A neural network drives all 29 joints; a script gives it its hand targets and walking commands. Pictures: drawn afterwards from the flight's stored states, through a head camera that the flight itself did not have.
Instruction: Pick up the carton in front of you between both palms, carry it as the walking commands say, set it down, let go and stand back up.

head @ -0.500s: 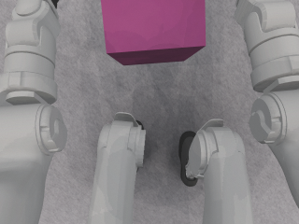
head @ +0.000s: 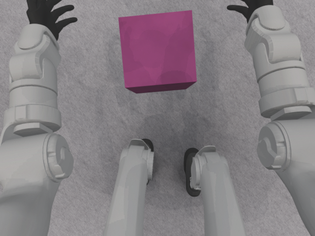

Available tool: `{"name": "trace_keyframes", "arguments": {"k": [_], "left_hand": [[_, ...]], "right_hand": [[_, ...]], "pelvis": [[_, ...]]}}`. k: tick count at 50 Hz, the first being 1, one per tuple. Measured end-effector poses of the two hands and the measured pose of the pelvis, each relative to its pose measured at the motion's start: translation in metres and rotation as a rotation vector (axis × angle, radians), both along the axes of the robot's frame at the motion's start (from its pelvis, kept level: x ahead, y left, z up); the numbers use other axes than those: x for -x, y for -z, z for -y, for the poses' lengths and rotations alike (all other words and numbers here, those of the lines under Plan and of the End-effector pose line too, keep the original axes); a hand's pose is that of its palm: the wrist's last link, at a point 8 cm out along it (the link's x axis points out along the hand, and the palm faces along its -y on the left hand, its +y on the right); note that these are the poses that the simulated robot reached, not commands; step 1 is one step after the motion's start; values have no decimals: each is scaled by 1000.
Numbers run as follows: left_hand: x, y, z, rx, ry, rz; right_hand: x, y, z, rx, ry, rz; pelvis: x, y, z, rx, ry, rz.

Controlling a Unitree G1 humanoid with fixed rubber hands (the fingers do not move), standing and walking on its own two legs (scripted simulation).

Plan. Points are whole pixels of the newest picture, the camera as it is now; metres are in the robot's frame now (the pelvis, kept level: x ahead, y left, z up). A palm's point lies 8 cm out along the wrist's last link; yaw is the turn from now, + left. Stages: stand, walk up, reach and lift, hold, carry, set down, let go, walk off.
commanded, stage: set down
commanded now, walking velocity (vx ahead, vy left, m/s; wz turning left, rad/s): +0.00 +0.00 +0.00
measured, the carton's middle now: (158, 60) +0.55 +0.08 -0.41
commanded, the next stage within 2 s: let go in 0.24 s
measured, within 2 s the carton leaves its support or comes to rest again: neither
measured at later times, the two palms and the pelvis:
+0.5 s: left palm out of the picture +0.47 +0.28 +0.03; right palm out of the picture +0.51 -0.13 +0.03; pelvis +0.03 +0.01 +0.14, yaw +0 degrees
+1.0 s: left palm out of the picture +0.29 +0.26 +0.14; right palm out of the picture +0.34 -0.19 +0.13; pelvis +0.08 +0.01 +0.22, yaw +2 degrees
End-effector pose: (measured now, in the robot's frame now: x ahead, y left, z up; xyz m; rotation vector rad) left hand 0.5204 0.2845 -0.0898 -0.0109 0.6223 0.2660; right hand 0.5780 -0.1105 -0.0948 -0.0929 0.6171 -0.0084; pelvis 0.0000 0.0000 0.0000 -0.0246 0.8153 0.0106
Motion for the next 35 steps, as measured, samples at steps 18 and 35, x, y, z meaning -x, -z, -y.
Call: {"name": "trace_keyframes", "arguments": {"k": [18,35], "left_hand": [[5,-100,11,-4,58,-30],[121,-172,-5,-80,166,-143]], "right_hand": [[16,-103,7,8,13,-18],[137,-173,36,121,5,-117]], "pelvis": [[-15,-101,0,-5,-4,38],[-48,-184,-16,-10,-19,262]]}}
